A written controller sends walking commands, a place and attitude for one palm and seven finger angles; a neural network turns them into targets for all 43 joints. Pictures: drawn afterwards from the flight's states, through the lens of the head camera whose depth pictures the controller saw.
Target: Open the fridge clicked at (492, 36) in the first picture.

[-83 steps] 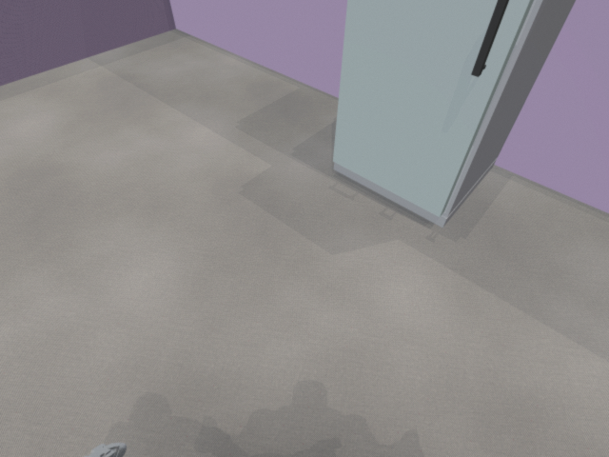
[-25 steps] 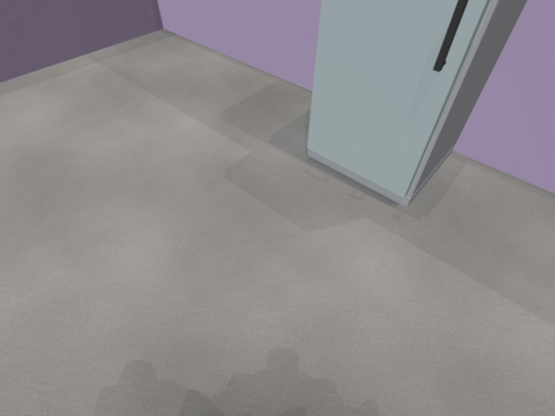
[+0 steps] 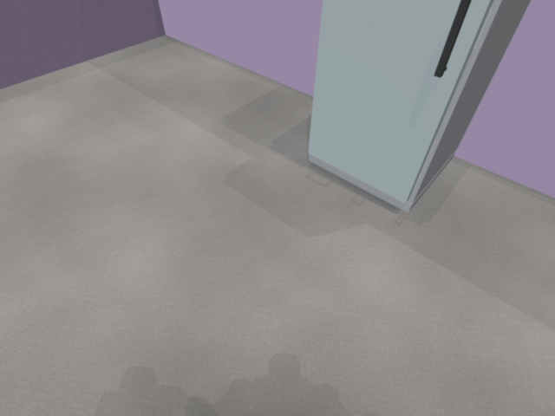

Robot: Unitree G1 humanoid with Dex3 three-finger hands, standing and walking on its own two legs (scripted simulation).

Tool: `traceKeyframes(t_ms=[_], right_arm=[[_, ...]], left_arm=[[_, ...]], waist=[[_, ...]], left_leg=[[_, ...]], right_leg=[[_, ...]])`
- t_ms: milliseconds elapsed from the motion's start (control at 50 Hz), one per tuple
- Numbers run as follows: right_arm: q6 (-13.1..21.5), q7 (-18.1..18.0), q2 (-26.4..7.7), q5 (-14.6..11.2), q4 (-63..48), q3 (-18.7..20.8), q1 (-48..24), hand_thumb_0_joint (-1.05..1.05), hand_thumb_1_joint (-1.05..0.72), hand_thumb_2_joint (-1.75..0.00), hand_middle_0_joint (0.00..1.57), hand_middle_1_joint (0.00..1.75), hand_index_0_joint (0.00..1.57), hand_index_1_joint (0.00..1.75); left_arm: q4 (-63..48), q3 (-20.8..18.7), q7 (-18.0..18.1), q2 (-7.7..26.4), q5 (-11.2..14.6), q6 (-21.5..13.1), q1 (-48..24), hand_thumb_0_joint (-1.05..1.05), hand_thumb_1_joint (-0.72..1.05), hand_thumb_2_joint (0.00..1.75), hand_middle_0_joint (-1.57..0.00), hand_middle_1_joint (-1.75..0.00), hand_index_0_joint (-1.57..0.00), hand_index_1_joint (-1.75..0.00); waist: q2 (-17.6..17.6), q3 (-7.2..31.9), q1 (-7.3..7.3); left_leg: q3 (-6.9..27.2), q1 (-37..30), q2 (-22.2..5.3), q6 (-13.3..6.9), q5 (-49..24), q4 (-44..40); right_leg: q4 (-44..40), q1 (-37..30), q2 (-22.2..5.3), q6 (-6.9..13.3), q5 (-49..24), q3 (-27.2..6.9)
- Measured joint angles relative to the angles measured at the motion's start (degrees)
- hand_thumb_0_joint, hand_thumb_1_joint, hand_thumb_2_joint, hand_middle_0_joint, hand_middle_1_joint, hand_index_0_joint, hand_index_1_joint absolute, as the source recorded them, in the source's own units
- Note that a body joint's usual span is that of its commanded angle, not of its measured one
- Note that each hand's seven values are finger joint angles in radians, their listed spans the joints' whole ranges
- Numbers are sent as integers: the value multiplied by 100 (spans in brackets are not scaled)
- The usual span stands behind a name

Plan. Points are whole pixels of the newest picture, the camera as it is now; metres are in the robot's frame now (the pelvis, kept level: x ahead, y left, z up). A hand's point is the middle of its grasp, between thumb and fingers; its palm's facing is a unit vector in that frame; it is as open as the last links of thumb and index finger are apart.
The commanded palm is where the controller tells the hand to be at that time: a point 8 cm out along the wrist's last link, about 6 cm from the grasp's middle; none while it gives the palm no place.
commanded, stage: walk to a spot facing it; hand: right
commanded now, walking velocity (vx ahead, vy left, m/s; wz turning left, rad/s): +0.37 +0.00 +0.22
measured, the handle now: (455, 33) +1.20 -0.51 +0.09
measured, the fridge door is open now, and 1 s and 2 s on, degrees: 0 0 0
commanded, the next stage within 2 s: turn to face it in 1.36 s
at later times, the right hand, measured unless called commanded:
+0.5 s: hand (382, 374) +0.25 -0.18 -0.19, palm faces -0.17 +0.97 -0.17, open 7.3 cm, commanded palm none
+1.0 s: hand (368, 302) +0.41 -0.18 -0.21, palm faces -0.10 +0.99 -0.13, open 7.3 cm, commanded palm none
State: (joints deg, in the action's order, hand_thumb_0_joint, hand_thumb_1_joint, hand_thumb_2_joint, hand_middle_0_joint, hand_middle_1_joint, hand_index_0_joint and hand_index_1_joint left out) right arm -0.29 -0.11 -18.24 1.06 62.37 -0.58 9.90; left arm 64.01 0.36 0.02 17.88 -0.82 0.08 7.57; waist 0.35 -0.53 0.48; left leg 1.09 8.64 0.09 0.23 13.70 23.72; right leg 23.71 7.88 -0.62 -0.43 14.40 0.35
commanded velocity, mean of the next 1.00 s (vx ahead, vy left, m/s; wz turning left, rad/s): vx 0.38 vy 0.00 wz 0.13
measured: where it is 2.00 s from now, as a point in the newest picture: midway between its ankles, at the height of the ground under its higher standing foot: (257, 291)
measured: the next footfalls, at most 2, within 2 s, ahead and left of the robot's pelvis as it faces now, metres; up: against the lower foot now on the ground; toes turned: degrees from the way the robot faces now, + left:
left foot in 0.56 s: +0.32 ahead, +0.13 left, +0.00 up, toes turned +16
right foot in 0.96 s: +0.50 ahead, -0.09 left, +0.00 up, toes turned -2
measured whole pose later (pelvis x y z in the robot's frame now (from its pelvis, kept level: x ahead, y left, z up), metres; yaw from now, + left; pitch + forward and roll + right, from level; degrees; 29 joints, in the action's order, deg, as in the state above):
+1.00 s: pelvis +0.39 -0.01 -0.02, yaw +9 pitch -1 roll +2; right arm 1.7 0.6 -10.8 1.5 62.0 3.1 19.5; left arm 56.6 -3.1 -0.7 9.7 -1.9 -4.5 10.4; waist 2.3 -0.9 0.7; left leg -5.2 11.9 -2.1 -0.8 27.1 45.5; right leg 38.6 21.7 -6.1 1.8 16.3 9.5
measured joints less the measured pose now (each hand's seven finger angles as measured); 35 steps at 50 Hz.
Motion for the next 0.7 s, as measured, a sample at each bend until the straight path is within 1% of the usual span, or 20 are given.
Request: traceKeyframes(t_ms=[80,160,200,220,260,300,320,360,400,440,480,520,540,560,580,620,640,660,680,700], right_arm=[[-33,84,231,29,-30,39,417,0,-90,-90,20,30,20,30],[22,113,513,20,1,91,867,0,-90,-90,20,30,20,30],[43,106,627,17,61,125,1081,0,-90,-90,20,30,20,30],[40,104,662,13,99,145,1182,0,-90,-90,20,30,20,30],[-10,96,760,15,217,156,1291,0,-90,-90,20,30,20,30],[-56,99,821,33,289,172,1234,0,-90,-90,20,30,20,30],[-68,110,831,39,280,193,1157,0,-90,-90,20,30,20,30],[-82,151,834,46,183,240,935,1,-90,-90,20,30,20,30],[-85,185,821,56,22,272,642,1,-91,-90,20,30,20,30],[-79,175,738,52,-133,311,331,1,-93,-90,20,30,20,30],[-17,188,660,30,-301,331,36,2,-93,-90,20,30,20,30],[79,178,592,30,-453,348,-197,1,-93,-90,20,30,20,30],[148,168,558,41,-512,358,-265,1,-93,-90,20,30,20,30],[233,155,511,58,-567,364,-290,1,-93,-90,20,30,20,30],[323,121,493,69,-603,382,-319,1,-92,-90,20,30,20,30],[417,71,495,23,-633,400,-323,0,-92,-90,19,30,20,30],[417,49,505,7,-619,394,-285,0,-92,-90,19,30,20,30],[400,18,531,3,-580,384,-233,0,-92,-90,19,30,20,30],[377,-10,571,11,-525,368,-168,0,-92,-90,19,30,20,30],[357,-31,621,26,-461,348,-89,0,-91,-90,19,30,20,30]], left_arm=[[-31,-12,-32,-212,-35,12,344,0,91,90,-20,-30,-20,-30],[-17,-43,-32,-417,-19,-58,732,0,91,90,-20,-30,-20,-30],[14,-59,-16,-540,0,-109,897,0,91,90,-20,-30,-20,-30],[28,-61,-4,-617,3,-160,963,0,91,90,-20,-30,-20,-30],[17,-87,42,-733,-27,-328,1126,0,91,90,-20,-30,-20,-30],[6,-86,122,-854,-40,-450,1372,0,91,90,-20,-30,-20,-30],[28,-81,150,-917,-46,-479,1509,0,91,90,-20,-30,-20,-30],[136,-71,187,-1030,-50,-500,1780,0,91,90,-20,-30,-20,-30],[287,-63,211,-1125,-49,-496,2025,0,91,90,-20,-30,-20,-30],[435,-54,220,-1191,-47,-473,2219,0,91,90,-20,-30,-20,-30],[569,-56,214,-1221,-33,-445,2361,0,91,90,-20,-30,-20,-30],[695,-74,203,-1225,-8,-398,2465,0,91,90,-20,-30,-20,-30],[752,-90,193,-1224,3,-367,2513,0,91,90,-20,-30,-20,-30],[800,-109,174,-1235,22,-335,2574,0,91,90,-20,-30,-20,-30],[826,-126,151,-1230,57,-295,2555,0,91,90,-20,-30,-20,-30],[758,-177,119,-1184,92,-207,2322,0,91,90,-20,-30,-20,-30],[672,-209,104,-1152,83,-173,2157,0,91,90,-20,-30,-20,-30],[555,-241,91,-1112,59,-152,1974,1,91,90,-20,-30,-20,-30],[416,-264,83,-1067,29,-142,1782,1,91,90,-20,-30,-20,-30],[267,-284,77,-1024,2,-139,1588,1,91,90,-20,-30,-20,-30]], waist=[[-27,159,25],[-60,187,21],[18,184,20],[119,171,20],[182,118,-34],[171,12,-154],[168,-44,-196],[145,-149,-236],[106,-257,-251],[41,-385,-264],[-37,-521,-285],[-105,-629,-285],[-112,-656,-265],[-64,-641,-240],[-59,-642,-209],[-64,-662,-231],[-52,-638,-243],[-46,-598,-259],[-46,-541,-280],[-49,-473,-301]], left_leg=[[67,98,81,-50,317,333],[101,129,158,-13,637,647],[181,130,136,21,819,809],[271,167,94,-8,933,969],[163,545,56,-129,1120,2022],[-73,1035,21,-195,1274,3205],[-187,1282,-25,-206,1252,3604],[-384,1741,-152,-202,1070,3948],[-539,2101,-288,-192,741,3722],[-702,2264,-359,-214,401,2973],[-832,2270,-314,-300,173,2221],[-951,2124,-175,-428,-28,1711],[-1012,1941,-99,-493,-142,1452],[-1035,1701,-74,-562,-345,1190],[-1042,1673,-66,-546,-451,1308],[-1075,1598,-43,-518,-101,1621],[-1073,1486,-23,-505,34,1594],[-1066,1355,0,-489,100,1490],[-1054,1223,17,-456,99,1345],[-1035,1100,31,-419,74,1192]], right_leg=[[516,143,-78,36,512,72],[1037,253,-159,62,876,104],[1135,195,-140,101,1035,191],[1109,113,-90,134,1080,292],[1016,-96,-67,184,1231,471],[770,-382,-81,189,1248,546],[606,-530,-85,187,1219,570],[240,-824,-99,181,1146,613],[-142,-1112,-112,148,1070,655],[-472,-1399,-146,103,1031,712],[-652,-1656,-203,35,1087,778],[-508,-1821,-289,-23,1286,851],[-176,-1814,-337,-31,1431,887],[448,-1667,-369,-26,1573,901],[1466,-1295,-451,26,1546,836],[3684,-286,-467,142,1413,426],[4440,199,-463,174,1245,302],[4891,644,-493,191,1080,239],[5070,1043,-549,183,944,216],[5042,1389,-620,154,841,221]])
